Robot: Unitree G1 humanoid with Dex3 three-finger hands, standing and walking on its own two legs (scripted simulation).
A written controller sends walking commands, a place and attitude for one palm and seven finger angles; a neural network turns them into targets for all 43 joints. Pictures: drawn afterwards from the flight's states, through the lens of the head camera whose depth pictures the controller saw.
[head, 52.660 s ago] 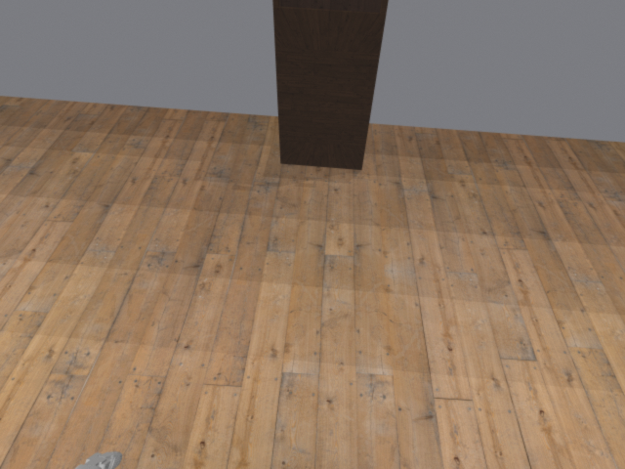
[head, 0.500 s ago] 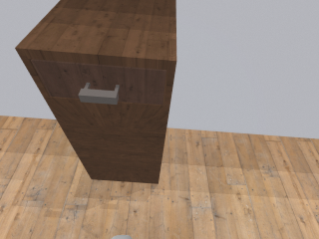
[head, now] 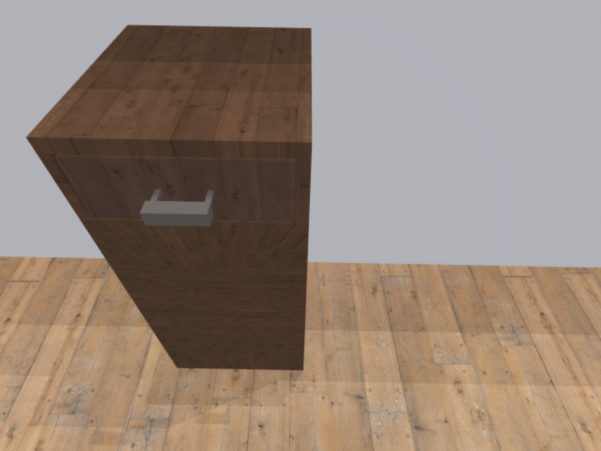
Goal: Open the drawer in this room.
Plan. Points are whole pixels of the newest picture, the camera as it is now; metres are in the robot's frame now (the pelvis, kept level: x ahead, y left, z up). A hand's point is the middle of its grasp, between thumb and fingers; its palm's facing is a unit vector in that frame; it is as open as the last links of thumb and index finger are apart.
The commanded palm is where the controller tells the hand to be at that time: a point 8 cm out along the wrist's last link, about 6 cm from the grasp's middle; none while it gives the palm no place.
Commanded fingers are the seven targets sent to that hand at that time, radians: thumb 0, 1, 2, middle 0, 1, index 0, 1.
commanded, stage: come to a stop and stand still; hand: left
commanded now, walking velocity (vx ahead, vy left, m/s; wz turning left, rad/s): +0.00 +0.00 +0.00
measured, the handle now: (181, 204) +0.47 +0.22 +0.05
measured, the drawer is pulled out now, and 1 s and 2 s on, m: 0.00 0.00 0.00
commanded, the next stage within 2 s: look again from close up in 0.54 s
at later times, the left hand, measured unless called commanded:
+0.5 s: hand out of the picture +0.03 +0.16 -0.17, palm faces +0.00 -0.98 -0.21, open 7.4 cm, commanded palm none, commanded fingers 0.00 0.90 0.90 -0.20 -0.30 -0.20 -0.30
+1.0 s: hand out of the picture +0.01 +0.16 -0.17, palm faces +0.00 -0.98 -0.20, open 7.4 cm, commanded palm none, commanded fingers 0.00 0.90 0.90 -0.20 -0.30 -0.20 -0.30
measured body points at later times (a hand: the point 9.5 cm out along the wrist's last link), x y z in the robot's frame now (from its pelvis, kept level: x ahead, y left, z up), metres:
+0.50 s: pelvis +0.03 -0.01 +0.01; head +0.04 -0.01 +0.46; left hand +0.03 +0.21 -0.15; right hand +0.03 -0.24 -0.15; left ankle +0.00 +0.10 -0.73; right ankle -0.04 -0.10 -0.73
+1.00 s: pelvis +0.03 -0.02 +0.01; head +0.04 -0.02 +0.46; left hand +0.01 +0.21 -0.15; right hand +0.02 -0.24 -0.15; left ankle +0.00 +0.10 -0.73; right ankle -0.04 -0.10 -0.73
